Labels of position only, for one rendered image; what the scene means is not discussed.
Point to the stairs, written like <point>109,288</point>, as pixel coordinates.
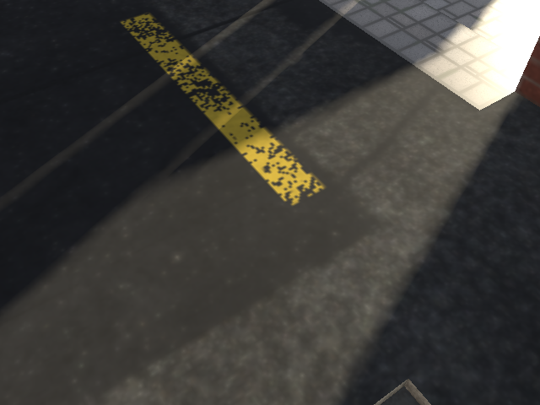
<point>512,24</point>

